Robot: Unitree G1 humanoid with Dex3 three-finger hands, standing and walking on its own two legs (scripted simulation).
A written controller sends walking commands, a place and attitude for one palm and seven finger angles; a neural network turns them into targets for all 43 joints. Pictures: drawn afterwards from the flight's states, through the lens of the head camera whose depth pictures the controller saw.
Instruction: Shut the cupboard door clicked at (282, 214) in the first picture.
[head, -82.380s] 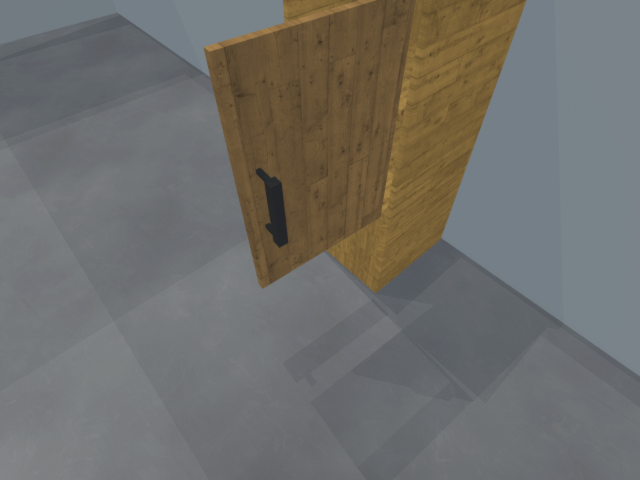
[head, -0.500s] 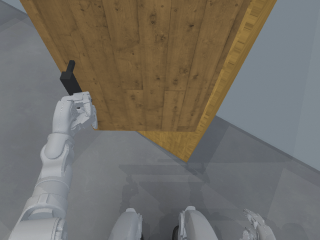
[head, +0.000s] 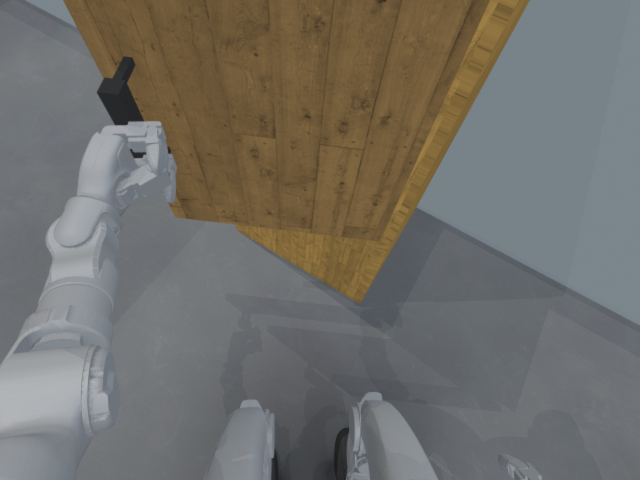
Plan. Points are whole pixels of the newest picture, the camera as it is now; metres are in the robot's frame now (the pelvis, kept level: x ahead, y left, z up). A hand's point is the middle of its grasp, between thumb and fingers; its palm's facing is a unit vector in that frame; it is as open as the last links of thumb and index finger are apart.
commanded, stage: push the door shut along its arc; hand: left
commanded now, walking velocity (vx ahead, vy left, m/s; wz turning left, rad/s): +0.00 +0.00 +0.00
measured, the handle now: (143, 127) +0.54 +0.22 +0.05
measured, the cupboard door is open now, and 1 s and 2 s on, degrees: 26 16 5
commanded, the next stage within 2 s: pull the fist back off the door in 1.16 s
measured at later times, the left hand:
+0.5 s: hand (225, 125) +0.54 +0.12 +0.06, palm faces -0.32 -0.95 -0.01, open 3.1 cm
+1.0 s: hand (228, 117) +0.56 +0.11 +0.06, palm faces -0.39 -0.92 -0.03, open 3.1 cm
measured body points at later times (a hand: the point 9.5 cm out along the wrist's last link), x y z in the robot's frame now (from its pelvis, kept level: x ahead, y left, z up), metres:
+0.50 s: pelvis +0.01 +0.01 -0.01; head +0.17 +0.03 +0.41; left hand +0.55 +0.17 +0.06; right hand +0.01 -0.26 -0.11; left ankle +0.03 +0.10 -0.62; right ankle +0.06 -0.11 -0.62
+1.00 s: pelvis +0.01 +0.00 -0.02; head +0.18 +0.03 +0.39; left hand +0.57 +0.17 +0.07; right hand +0.02 -0.29 -0.12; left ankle +0.03 +0.10 -0.62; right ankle +0.06 -0.11 -0.62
